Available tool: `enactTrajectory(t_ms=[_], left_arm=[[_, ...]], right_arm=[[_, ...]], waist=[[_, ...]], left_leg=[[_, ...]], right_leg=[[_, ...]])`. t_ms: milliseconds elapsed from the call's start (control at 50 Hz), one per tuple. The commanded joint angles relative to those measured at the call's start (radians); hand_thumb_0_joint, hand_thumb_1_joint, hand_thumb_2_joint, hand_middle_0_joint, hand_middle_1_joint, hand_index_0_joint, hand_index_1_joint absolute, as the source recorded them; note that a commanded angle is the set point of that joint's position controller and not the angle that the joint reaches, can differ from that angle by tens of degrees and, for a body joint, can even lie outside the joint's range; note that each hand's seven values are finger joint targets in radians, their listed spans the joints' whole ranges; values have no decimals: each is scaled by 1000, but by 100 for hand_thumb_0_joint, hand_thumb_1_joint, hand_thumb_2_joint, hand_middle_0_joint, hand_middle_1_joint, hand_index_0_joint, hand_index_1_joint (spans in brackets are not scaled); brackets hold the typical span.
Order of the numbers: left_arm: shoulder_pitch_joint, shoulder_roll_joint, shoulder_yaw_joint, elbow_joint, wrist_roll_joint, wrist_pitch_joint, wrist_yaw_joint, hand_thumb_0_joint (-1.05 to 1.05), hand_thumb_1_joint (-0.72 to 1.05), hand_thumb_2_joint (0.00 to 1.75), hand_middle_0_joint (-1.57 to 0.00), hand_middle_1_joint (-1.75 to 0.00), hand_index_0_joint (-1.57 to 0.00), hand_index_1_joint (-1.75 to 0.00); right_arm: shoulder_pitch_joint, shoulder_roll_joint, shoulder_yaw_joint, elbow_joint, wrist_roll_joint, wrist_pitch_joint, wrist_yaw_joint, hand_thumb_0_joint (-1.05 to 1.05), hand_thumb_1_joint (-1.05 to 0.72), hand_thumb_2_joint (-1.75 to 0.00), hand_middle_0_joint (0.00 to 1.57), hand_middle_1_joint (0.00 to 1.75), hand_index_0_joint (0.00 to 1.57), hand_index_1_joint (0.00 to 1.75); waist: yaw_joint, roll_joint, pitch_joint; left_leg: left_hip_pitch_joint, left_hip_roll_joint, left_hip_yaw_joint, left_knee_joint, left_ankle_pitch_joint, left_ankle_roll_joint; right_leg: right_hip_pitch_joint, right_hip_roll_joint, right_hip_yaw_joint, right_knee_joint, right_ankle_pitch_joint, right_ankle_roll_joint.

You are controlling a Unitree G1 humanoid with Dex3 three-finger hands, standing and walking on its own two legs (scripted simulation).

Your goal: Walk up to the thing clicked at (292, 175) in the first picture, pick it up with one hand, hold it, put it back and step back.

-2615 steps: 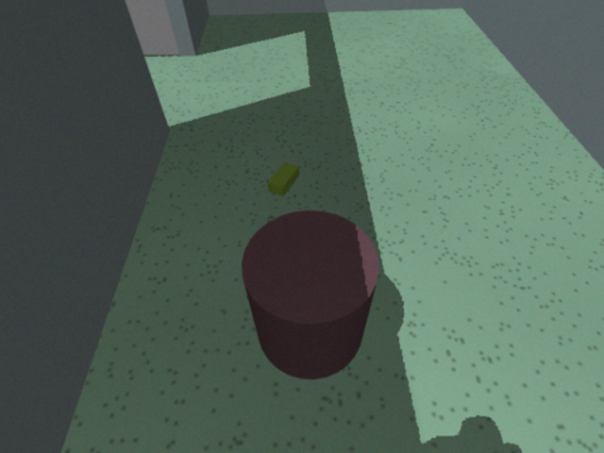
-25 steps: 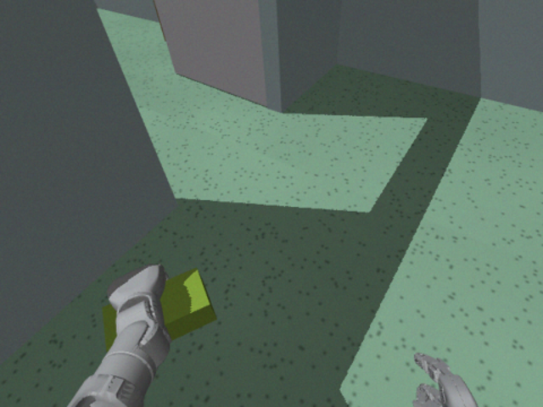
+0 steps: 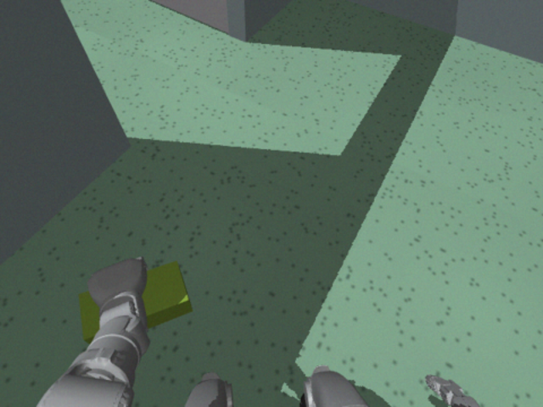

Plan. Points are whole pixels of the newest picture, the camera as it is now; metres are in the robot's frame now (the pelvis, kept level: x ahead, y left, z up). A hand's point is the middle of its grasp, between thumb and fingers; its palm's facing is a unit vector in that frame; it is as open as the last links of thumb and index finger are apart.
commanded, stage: crouch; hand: left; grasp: from above
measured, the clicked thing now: (138, 303) +0.33 +0.23 -0.16
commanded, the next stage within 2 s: lower in 1.32 s
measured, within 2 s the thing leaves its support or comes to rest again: neither
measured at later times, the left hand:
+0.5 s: hand (156, 309) +0.37 +0.26 -0.37, palm faces -0.43 -0.17 -0.89, open 10.8 cm
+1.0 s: hand (165, 314) +0.39 +0.27 -0.49, palm faces -0.40 -0.17 -0.90, open 10.8 cm
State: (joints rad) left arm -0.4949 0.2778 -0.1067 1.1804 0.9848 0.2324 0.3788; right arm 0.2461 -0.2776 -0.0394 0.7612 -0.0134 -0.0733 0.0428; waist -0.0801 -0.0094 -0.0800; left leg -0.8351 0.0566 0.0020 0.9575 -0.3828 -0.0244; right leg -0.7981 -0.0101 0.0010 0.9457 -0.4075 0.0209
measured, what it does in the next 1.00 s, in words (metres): lowers itself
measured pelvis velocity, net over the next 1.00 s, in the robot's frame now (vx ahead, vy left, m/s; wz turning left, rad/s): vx -0.05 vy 0.00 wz -0.08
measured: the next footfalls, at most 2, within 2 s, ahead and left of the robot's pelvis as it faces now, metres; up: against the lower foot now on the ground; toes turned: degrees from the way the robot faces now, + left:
none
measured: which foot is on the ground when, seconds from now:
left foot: down 0.00-1.00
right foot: down 0.00-1.00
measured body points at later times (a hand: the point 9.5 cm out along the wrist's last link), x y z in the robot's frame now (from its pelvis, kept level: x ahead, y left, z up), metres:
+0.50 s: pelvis -0.03 +0.00 -0.21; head +0.18 +0.02 +0.19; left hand +0.39 +0.27 -0.32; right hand +0.02 -0.25 -0.35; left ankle +0.04 +0.13 -0.68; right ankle +0.03 -0.13 -0.68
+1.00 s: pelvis -0.05 +0.00 -0.31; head +0.19 +0.04 +0.07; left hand +0.41 +0.27 -0.44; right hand +0.01 -0.28 -0.43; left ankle +0.04 +0.13 -0.68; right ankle +0.03 -0.13 -0.68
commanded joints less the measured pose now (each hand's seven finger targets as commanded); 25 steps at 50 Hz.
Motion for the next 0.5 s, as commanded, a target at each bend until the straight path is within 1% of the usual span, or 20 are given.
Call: enactTrajectory(t_ms=[0,40,60,100,120,140,200,220,240,260,280,320,340,360,380,400,420,440,460,480], left_arm=[[-510,254,98,-129,31,-29,173,0,64,72,-99,-67,-101,-65],[-532,250,100,-64,23,-22,202,0,63,75,-100,-65,-101,-64],[-561,244,99,-56,6,-20,211,0,63,76,-100,-66,-101,-65],[-597,295,134,-16,-19,-5,227,0,61,74,-99,-64,-99,-64],[-584,288,138,13,-34,2,227,0,58,73,-97,-64,-98,-63],[-589,283,137,15,-48,6,222,0,57,74,-96,-64,-97,-64],[-562,351,180,20,-66,18,202,0,59,72,-97,-65,-98,-64],[-563,361,180,19,-64,14,188,0,58,76,-98,-65,-98,-65],[-538,388,192,15,-56,9,175,0,61,78,-99,-68,-100,-67],[-533,382,190,29,-57,2,163,0,59,79,-99,-68,-99,-67],[-542,418,205,6,-46,-14,152,0,60,78,-99,-67,-99,-66],[-555,449,216,-14,-27,-43,136,0,60,73,-99,-65,-100,-64],[-536,442,212,-7,-19,-55,127,0,60,72,-98,-66,-99,-64],[-558,455,212,-22,-6,-71,123,0,58,71,-97,-63,-98,-62],[-580,462,219,-30,-1,-88,121,0,57,69,-96,-63,-98,-61],[-593,449,212,-37,1,-102,122,0,56,70,-95,-64,-97,-62],[-600,461,219,-41,8,-115,123,0,55,70,-94,-66,-96,-63],[-593,456,219,-36,12,-125,126,0,54,71,-93,-66,-95,-64],[-607,472,226,-49,22,-136,132,0,52,70,-92,-67,-94,-64],[-605,475,232,-50,26,-143,135,0,52,72,-92,-67,-94,-65]], right_arm=[[76,-136,-51,-51,-15,-28,-9,0,-86,-88,20,30,20,30],[79,-142,-54,-40,-24,-35,-7,0,-86,-88,20,30,20,30],[82,-139,-52,-40,-25,-38,-7,0,-86,-88,20,30,20,30],[72,-151,-53,-30,-36,-46,-5,0,-86,-88,20,30,20,30],[67,-153,-51,-26,-39,-50,-3,0,-86,-88,20,30,20,30],[62,-151,-51,-23,-42,-53,-2,0,-86,-88,20,30,20,30],[56,-152,-48,-4,-52,-61,3,0,-86,-88,20,30,20,30],[58,-153,-46,-1,-57,-63,4,0,-86,-89,20,30,20,30],[58,-149,-43,-1,-58,-63,6,0,-86,-89,20,30,20,30],[62,-143,-39,-1,-59,-64,5,0,-87,-89,20,30,20,30],[59,-143,-37,-3,-60,-64,4,0,-87,-89,20,30,20,30],[64,-130,-30,-3,-64,-64,3,0,-87,-89,20,30,20,30],[69,-131,-28,-3,-66,-65,5,0,-87,-89,20,30,20,30],[67,-134,-27,-4,-66,-67,3,0,-87,-89,20,30,20,30],[75,-140,-25,3,-70,-70,4,0,-87,-89,20,30,20,30],[78,-133,-21,5,-72,-73,4,0,-87,-89,20,30,20,30],[88,-144,-19,13,-78,-75,6,0,-87,-89,20,30,20,30],[95,-149,-20,19,-81,-79,9,0,-87,-89,20,30,20,30],[95,-153,-18,22,-84,-83,11,0,-87,-89,20,30,20,30],[102,-156,-14,25,-89,-85,15,0,-88,-89,20,30,20,30]], waist=[[-26,138,-491],[-52,143,-524],[-53,151,-549],[-47,175,-593],[-53,173,-613],[-51,184,-645],[-39,197,-718],[-48,192,-731],[-45,188,-736],[-55,168,-722],[-51,183,-728],[-52,188,-739],[-62,170,-747],[-66,173,-752],[-80,191,-753],[-85,199,-753],[-91,195,-779],[-96,189,-794],[-89,213,-795],[-91,232,-815]], left_leg=[[26,-36,30,142,136,6],[-62,-33,19,210,91,8],[-108,-34,12,236,55,9],[-152,-27,-13,280,7,6],[-187,-25,-20,299,-15,6],[-207,-26,-20,315,-35,6],[-281,-26,-21,394,-16,11],[-303,-25,-27,423,-19,13],[-337,-26,-24,454,-21,19],[-373,-27,-29,476,-48,22],[-395,-27,-29,500,-56,25],[-428,-30,-30,551,-68,30],[-451,-30,-29,586,-68,35],[-478,-31,-27,609,-81,37],[-478,-30,-32,639,-77,36],[-501,-32,-27,662,-75,37],[-500,-31,-27,695,-53,39],[-496,-29,-31,719,-31,39],[-510,-30,-32,733,-15,34],[-491,-30,-36,751,22,31]], right_leg=[[-128,31,-25,119,172,-47],[-233,37,-39,192,127,-54],[-277,37,-44,226,94,-57],[-369,40,-55,289,43,-62],[-391,41,-60,319,23,-63],[-407,40,-62,342,5,-65],[-444,41,-69,414,18,-64],[-467,40,-72,442,17,-64],[-479,38,-72,462,18,-62],[-513,38,-75,481,-5,-61],[-536,36,-75,505,-14,-61],[-576,32,-77,545,-30,-60],[-597,31,-79,561,-25,-58],[-626,32,-78,580,-36,-57],[-666,27,-79,604,-29,-56],[-681,29,-80,620,-22,-54],[-690,27,-82,638,4,-50],[-712,27,-86,658,23,-50],[-734,26,-88,687,33,-52],[-745,24,-91,709,59,-53]])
